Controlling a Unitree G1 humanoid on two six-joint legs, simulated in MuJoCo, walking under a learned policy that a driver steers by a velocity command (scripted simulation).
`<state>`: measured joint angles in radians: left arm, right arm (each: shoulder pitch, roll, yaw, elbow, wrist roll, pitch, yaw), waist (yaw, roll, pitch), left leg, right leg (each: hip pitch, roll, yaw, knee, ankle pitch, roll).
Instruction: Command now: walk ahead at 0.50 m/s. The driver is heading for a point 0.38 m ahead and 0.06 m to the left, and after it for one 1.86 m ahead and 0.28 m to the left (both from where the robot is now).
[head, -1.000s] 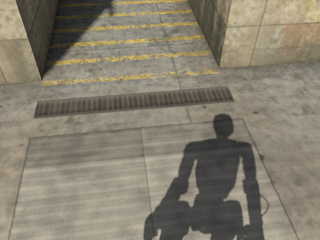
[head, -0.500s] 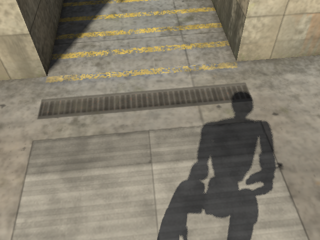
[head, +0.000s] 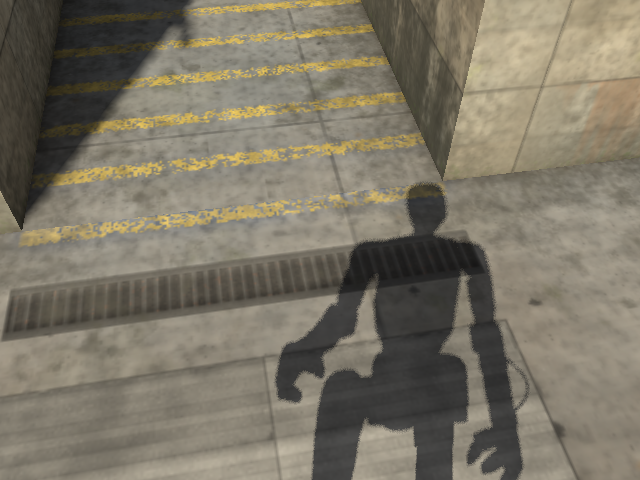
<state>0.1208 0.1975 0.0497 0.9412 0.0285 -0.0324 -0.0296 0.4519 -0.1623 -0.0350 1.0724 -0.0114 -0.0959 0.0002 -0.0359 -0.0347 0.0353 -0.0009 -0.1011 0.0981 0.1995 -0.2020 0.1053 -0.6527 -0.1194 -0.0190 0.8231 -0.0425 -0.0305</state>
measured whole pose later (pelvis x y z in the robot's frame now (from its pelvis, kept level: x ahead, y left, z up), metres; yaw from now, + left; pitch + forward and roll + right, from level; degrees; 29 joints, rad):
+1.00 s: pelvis +0.50 +0.03 -0.01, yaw +22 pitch +1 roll -1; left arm 0.14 0.23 0.06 0.84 0.03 -0.02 0.02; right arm 0.23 -0.25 -0.07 0.90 -0.01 -0.03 0.00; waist -0.01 -0.02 0.10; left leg -0.25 -0.13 0.03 0.38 -0.14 0.15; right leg -0.59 -0.09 0.03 1.12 -0.33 0.03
